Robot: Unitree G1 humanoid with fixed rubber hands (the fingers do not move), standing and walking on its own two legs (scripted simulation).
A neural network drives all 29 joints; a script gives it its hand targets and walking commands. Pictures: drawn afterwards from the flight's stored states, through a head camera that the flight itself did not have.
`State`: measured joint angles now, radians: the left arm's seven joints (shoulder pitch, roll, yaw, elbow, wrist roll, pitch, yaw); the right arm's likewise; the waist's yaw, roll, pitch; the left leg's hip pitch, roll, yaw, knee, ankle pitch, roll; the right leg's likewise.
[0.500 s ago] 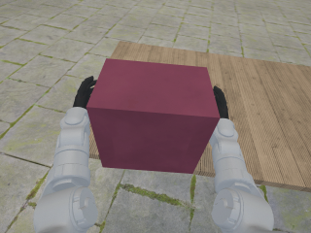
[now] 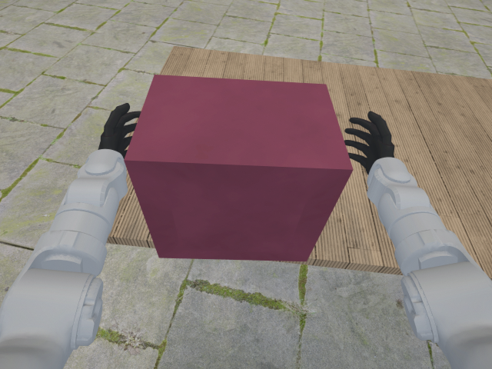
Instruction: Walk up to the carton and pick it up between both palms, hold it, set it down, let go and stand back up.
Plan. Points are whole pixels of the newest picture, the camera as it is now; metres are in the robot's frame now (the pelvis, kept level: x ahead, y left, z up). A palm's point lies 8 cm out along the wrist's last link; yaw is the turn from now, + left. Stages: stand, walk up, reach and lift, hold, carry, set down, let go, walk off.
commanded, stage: set down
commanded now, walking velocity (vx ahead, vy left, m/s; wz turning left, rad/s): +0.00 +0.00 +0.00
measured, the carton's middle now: (237, 176) +0.43 +0.02 +0.10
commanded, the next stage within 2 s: none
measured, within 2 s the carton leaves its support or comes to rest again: neither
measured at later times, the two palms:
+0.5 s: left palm (67, 88) +0.43 +0.24 +0.24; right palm (421, 117) +0.44 -0.23 +0.23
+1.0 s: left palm (41, 96) +0.41 +0.26 +0.25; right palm (432, 114) +0.42 -0.23 +0.24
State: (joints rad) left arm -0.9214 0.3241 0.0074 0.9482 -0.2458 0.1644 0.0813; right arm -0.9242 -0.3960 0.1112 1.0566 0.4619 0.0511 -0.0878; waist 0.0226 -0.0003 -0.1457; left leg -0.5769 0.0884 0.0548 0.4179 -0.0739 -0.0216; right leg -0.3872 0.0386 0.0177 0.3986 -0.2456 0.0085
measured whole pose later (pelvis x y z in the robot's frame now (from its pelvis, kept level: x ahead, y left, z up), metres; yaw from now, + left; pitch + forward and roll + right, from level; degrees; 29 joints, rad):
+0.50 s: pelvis -0.01 -0.01 +0.01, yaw +2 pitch +9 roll -1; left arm -1.07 0.52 -0.04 0.78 -0.33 0.52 0.01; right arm -1.02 -0.51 0.12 0.92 0.52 0.33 0.00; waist -0.02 -0.01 -0.13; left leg -0.44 0.07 0.04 0.31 -0.02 -0.02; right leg -0.26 0.03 -0.01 0.33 -0.22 0.00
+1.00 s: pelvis -0.01 +0.00 +0.01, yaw +2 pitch +7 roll -2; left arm -0.96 0.53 0.04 0.48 -0.28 0.70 0.03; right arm -0.97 -0.56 0.05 0.83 0.55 0.38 0.04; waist -0.02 -0.04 -0.11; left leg -0.41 0.06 0.04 0.29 -0.01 -0.01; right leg -0.22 0.02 0.00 0.29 -0.19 0.01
